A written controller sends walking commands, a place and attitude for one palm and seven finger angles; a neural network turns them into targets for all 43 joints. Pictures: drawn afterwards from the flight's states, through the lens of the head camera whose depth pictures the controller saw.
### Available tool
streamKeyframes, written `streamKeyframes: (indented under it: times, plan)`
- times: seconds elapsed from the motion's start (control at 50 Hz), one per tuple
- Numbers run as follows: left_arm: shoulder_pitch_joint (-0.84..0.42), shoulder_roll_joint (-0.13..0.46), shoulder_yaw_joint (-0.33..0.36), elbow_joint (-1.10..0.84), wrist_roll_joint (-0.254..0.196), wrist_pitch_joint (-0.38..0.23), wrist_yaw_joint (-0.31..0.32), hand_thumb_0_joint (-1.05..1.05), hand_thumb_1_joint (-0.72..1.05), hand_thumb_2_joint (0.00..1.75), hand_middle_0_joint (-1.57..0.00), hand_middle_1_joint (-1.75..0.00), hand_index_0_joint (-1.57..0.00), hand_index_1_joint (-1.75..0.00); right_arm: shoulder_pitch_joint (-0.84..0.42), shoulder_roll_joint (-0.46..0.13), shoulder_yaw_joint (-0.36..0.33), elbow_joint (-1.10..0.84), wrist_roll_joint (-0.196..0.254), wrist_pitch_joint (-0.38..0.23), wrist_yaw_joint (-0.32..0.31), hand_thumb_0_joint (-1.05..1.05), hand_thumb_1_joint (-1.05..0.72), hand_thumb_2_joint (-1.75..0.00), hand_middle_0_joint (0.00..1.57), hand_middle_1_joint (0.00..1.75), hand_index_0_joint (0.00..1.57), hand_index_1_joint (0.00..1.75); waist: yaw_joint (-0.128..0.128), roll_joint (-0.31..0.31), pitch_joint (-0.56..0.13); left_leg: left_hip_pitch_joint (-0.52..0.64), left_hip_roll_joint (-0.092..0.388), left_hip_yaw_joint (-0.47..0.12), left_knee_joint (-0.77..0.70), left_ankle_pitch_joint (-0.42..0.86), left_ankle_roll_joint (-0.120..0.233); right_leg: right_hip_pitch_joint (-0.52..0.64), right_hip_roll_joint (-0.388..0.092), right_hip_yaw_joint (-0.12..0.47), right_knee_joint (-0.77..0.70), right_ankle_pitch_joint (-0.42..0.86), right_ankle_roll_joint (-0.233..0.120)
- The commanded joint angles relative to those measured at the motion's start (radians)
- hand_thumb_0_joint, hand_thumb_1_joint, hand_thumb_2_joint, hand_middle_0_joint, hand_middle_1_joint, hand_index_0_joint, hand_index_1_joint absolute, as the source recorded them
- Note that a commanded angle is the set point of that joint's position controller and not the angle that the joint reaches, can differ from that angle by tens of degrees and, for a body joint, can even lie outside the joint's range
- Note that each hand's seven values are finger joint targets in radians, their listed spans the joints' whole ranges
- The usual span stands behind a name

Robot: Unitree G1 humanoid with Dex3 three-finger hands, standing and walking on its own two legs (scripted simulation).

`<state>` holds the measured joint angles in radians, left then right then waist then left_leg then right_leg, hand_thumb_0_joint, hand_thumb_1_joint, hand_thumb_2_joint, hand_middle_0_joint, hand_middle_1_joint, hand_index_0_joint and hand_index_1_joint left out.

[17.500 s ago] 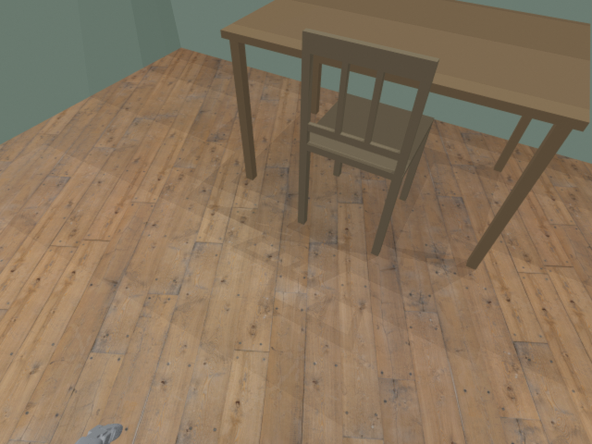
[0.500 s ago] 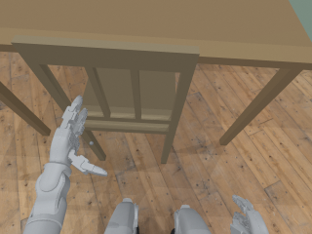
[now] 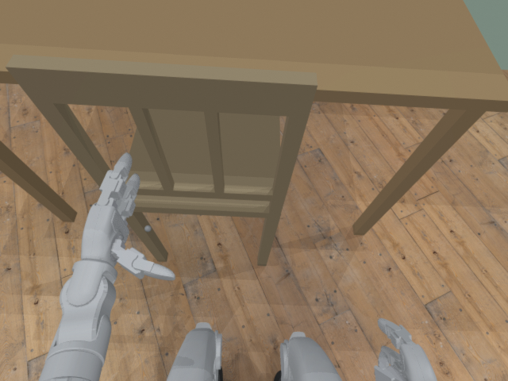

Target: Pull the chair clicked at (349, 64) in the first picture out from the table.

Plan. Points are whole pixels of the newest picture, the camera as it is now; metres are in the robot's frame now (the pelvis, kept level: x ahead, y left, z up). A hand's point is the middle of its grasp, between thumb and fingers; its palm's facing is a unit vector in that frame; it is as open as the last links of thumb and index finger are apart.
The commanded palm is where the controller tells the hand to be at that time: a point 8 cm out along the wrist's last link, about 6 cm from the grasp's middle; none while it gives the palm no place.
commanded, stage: aim the fingers beside a spindle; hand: left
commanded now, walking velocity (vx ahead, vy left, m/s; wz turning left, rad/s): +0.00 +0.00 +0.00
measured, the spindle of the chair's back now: (155, 152) +0.49 +0.18 +0.00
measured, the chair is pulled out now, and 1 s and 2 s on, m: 0.00 0.00 0.00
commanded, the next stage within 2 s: push the fingers through the gap in 0.56 s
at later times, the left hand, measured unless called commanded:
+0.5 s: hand (134, 225) +0.34 +0.18 +0.03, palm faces +0.00 -1.00 -0.07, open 16.9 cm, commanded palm +0.32 +0.23 +0.02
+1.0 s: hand (154, 212) +0.37 +0.16 +0.02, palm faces -0.07 -1.00 -0.05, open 16.9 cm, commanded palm +0.36 +0.21 +0.02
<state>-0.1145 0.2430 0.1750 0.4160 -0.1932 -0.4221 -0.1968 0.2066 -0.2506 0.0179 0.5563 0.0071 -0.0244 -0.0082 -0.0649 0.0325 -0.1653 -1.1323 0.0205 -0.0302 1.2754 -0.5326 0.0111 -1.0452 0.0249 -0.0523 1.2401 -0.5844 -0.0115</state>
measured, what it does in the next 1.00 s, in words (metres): stands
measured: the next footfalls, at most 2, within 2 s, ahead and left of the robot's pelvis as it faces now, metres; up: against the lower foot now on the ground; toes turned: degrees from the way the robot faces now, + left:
none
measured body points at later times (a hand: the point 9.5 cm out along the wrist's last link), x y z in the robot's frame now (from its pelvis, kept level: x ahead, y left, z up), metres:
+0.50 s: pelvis +0.00 +0.00 +0.00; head +0.11 +0.01 +0.44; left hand +0.33 +0.24 +0.04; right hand +0.15 -0.25 -0.10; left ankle +0.03 +0.11 -0.62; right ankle +0.00 -0.12 -0.62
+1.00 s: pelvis +0.00 +0.00 +0.00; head +0.12 +0.01 +0.43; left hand +0.36 +0.22 +0.02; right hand +0.14 -0.25 -0.11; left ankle +0.03 +0.11 -0.62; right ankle +0.00 -0.12 -0.62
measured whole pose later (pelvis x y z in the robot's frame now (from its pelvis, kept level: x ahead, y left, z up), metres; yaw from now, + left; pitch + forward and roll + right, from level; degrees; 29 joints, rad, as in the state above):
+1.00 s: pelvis +0.00 +0.00 +0.00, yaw +0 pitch +23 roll -3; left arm -0.24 0.26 0.16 0.48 -0.18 -0.39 -0.18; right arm 0.21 -0.25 0.02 0.57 0.01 -0.01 0.00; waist -0.07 0.05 -0.16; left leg -1.16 0.02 -0.04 1.29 -0.53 0.01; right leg -1.06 0.02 -0.06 1.25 -0.58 -0.01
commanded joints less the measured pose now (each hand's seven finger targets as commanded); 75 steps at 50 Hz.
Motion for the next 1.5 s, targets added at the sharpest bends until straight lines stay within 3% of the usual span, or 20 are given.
streamKeyframes:
  times: [0.0,0.1,0.14,0.18,0.28,0.32,0.38,0.48,0.52,0.64,0.68,0.76,0.84,0.9,1.04,1.12,1.2,1.26,1.32,1.48]
  plan:
    - [-0.196,0.217,0.118,-0.264,-0.012,-0.105,0.023,0.00,-0.50,0.30,-0.06,-0.08,-0.06,-0.08,0.020,-0.138,-0.063,-0.123,0.000,-0.044,-0.012,0.00,-0.90,-0.90,0.20,0.30,0.20,0.30,0.014,0.066,-0.415,0.343,-0.012,-0.010,-0.152,0.337,0.014,0.185,0.001,0.026,-0.161,0.336,-0.014]
    - [-0.169,0.123,0.014,-0.222,-0.026,-0.075,-0.025,0.00,-0.50,0.30,-0.06,-0.08,-0.06,-0.08,0.025,-0.145,-0.064,-0.118,0.008,-0.050,-0.009,0.00,-0.90,-0.90,0.20,0.30,0.20,0.30,-0.021,0.044,-0.375,0.346,-0.008,-0.017,-0.157,0.322,0.017,0.161,0.003,0.015,-0.180,0.324,-0.011]
    - [-0.167,0.096,-0.011,-0.162,-0.032,-0.049,-0.040,0.00,-0.50,0.30,-0.06,-0.08,-0.06,-0.08,0.030,-0.154,-0.068,-0.110,0.012,-0.048,-0.013,0.00,-0.90,-0.90,0.20,0.30,0.20,0.30,-0.038,-0.011,-0.329,0.312,-0.006,-0.021,-0.155,0.272,0.019,0.134,0.002,0.012,-0.192,0.286,-0.008]
    - [-0.170,0.098,-0.002,-0.145,-0.036,-0.042,-0.043,0.00,-0.50,0.30,-0.06,-0.08,-0.06,-0.08,0.032,-0.157,-0.068,-0.109,0.013,-0.049,-0.015,0.00,-0.90,-0.90,0.20,0.30,0.20,0.30,-0.034,-0.030,-0.316,0.289,-0.010,-0.022,-0.151,0.259,0.022,0.135,0.001,0.011,-0.189,0.276,-0.009]
    - [-0.138,0.193,0.088,-0.303,-0.029,-0.086,0.008,0.00,-0.50,0.30,-0.06,-0.08,-0.06,-0.08,0.025,-0.147,-0.071,-0.130,0.002,-0.052,-0.010,0.00,-0.90,-0.90,0.20,0.30,0.20,0.30,0.020,0.043,-0.431,0.371,-0.010,-0.020,-0.156,0.383,0.015,0.192,-0.001,0.015,-0.158,0.369,-0.015]
    - [-0.138,0.203,0.102,-0.342,-0.017,-0.106,0.032,0.00,-0.50,0.30,-0.06,-0.08,-0.06,-0.08,0.023,-0.135,-0.068,-0.130,-0.001,-0.050,-0.006,0.00,-0.90,-0.90,0.20,0.30,0.20,0.30,0.023,0.059,-0.450,0.392,-0.011,-0.016,-0.159,0.399,0.013,0.205,-0.001,0.019,-0.159,0.380,-0.014]
    - [-0.155,0.208,0.109,-0.293,-0.004,-0.110,0.047,0.00,-0.50,0.30,-0.06,-0.08,-0.06,-0.08,0.022,-0.134,-0.064,-0.117,-0.003,-0.046,-0.007,0.00,-0.90,-0.90,0.20,0.30,0.20,0.30,0.003,0.038,-0.387,0.345,-0.010,-0.015,-0.154,0.357,0.016,0.183,0.004,0.019,-0.162,0.352,-0.012]
    - [-0.125,0.077,-0.017,-0.149,-0.020,-0.054,-0.020,0.00,-0.50,0.30,-0.06,-0.08,-0.06,-0.08,0.022,-0.147,-0.062,-0.115,0.009,-0.041,-0.005,0.00,-0.90,-0.90,0.20,0.30,0.20,0.30,-0.037,-0.006,-0.294,0.296,-0.012,-0.016,-0.160,0.268,0.018,0.137,0.005,0.009,-0.191,0.287,-0.012]
    - [-0.145,0.064,-0.037,-0.137,-0.029,-0.041,-0.047,0.00,-0.50,0.30,-0.06,-0.08,-0.06,-0.08,0.020,-0.155,-0.066,-0.118,0.014,-0.041,-0.008,0.00,-0.90,-0.90,0.20,0.30,0.20,0.30,-0.039,-0.015,-0.295,0.282,-0.013,-0.017,-0.155,0.237,0.020,0.128,0.000,0.012,-0.195,0.263,-0.009]
    - [-0.195,0.160,0.032,-0.387,-0.028,-0.104,-0.001,0.00,-0.50,0.30,-0.06,-0.08,-0.06,-0.08,0.015,-0.145,-0.071,-0.135,0.002,-0.059,-0.014,0.00,-0.90,-0.90,0.20,0.30,0.20,0.30,0.011,0.092,-0.468,0.447,-0.006,-0.033,-0.162,0.385,0.010,0.154,-0.003,0.009,-0.164,0.332,-0.018]
    - [-0.200,0.198,0.075,-0.360,-0.011,-0.116,0.043,0.00,-0.50,0.30,-0.06,-0.08,-0.06,-0.08,0.022,-0.142,-0.066,-0.118,-0.005,-0.058,-0.012,0.00,-0.90,-0.90,0.20,0.30,0.20,0.30,0.006,0.076,-0.429,0.413,-0.005,-0.038,-0.155,0.385,0.009,0.135,0.001,0.004,-0.153,0.324,-0.018]
    - [-0.278,0.159,0.062,-0.159,0.024,-0.104,0.073,0.00,-0.50,0.30,-0.06,-0.08,-0.06,-0.08,0.019,-0.141,-0.061,-0.086,-0.009,-0.043,-0.007,0.00,-0.90,-0.90,0.20,0.30,0.20,0.30,-0.029,0.003,-0.304,0.267,-0.012,-0.028,-0.132,0.234,0.013,0.081,0.005,0.008,-0.155,0.226,-0.012]
    - [-0.289,0.115,0.003,-0.134,0.022,-0.060,0.028,0.00,-0.50,0.30,-0.06,-0.08,-0.06,-0.08,0.024,-0.151,-0.063,-0.110,-0.001,-0.032,-0.002,0.00,-0.90,-0.90,0.20,0.30,0.20,0.30,-0.016,0.068,-0.385,0.338,-0.015,-0.024,-0.153,0.260,0.008,0.106,0.000,0.009,-0.166,0.249,-0.019]
    - [-0.347,0.114,-0.016,-0.166,-0.001,-0.034,-0.002,0.00,-0.50,0.30,-0.06,-0.08,-0.06,-0.08,0.040,-0.157,-0.065,-0.111,0.007,-0.028,-0.007,0.00,-0.90,-0.90,0.20,0.30,0.20,0.30,-0.032,0.054,-0.437,0.387,-0.008,-0.030,-0.152,0.320,0.012,0.126,0.001,0.010,-0.175,0.304,-0.016]
    - [-0.447,0.212,0.110,-0.059,0.008,-0.074,0.045,0.00,-0.50,0.30,-0.06,-0.08,-0.06,-0.08,0.061,-0.149,-0.059,-0.072,0.000,-0.026,-0.016,0.00,-0.90,-0.90,0.20,0.30,0.20,0.30,-0.030,-0.002,-0.372,0.280,-0.012,-0.022,-0.136,0.284,0.014,0.132,0.005,0.019,-0.163,0.288,-0.010]
    - [-0.511,0.185,0.062,-0.083,0.034,-0.110,0.050,0.00,-0.50,0.30,-0.06,-0.08,-0.06,-0.08,0.072,-0.148,-0.063,-0.066,-0.008,-0.030,-0.007,0.00,-0.90,-0.90,0.20,0.30,0.20,0.30,-0.031,0.091,-0.439,0.365,-0.011,-0.025,-0.134,0.327,0.007,0.102,0.003,0.018,-0.152,0.303,-0.017]
    - [-0.516,0.156,0.028,-0.011,0.028,-0.087,0.020,0.00,-0.50,0.30,-0.06,-0.08,-0.06,-0.08,0.088,-0.156,-0.066,-0.054,-0.004,-0.023,-0.003,0.00,-0.90,-0.90,0.20,0.30,0.20,0.30,-0.055,0.056,-0.437,0.367,-0.008,-0.026,-0.133,0.335,0.011,0.103,0.005,0.016,-0.167,0.318,-0.014]
    - [-0.547,0.196,0.069,0.071,0.023,-0.059,0.011,0.00,-0.50,0.30,-0.06,-0.08,-0.06,-0.08,0.097,-0.164,-0.065,-0.045,0.001,-0.010,-0.007,0.00,-0.90,-0.90,0.20,0.30,0.20,0.30,-0.056,0.026,-0.381,0.307,-0.010,-0.022,-0.139,0.285,0.013,0.104,0.004,0.019,-0.177,0.289,-0.013]
    - [-0.571,0.231,0.116,0.085,0.019,-0.060,0.019,0.00,-0.50,0.30,-0.06,-0.08,-0.06,-0.08,0.102,-0.161,-0.063,-0.052,0.000,-0.005,-0.006,0.00,-0.90,-0.90,0.20,0.30,0.20,0.30,-0.040,0.028,-0.416,0.298,-0.014,-0.016,-0.134,0.311,0.015,0.135,0.002,0.024,-0.167,0.320,-0.013]
    - [-0.672,0.267,0.138,0.087,0.039,-0.118,0.036,0.00,-0.50,0.30,-0.06,-0.08,-0.06,-0.08,0.127,-0.157,-0.064,-0.041,-0.013,-0.001,0.002,0.00,-0.90,-0.90,0.20,0.30,0.20,0.30,-0.051,0.057,-0.491,0.327,-0.013,-0.010,-0.110,0.374,0.016,0.150,0.006,0.034,-0.147,0.387,-0.011]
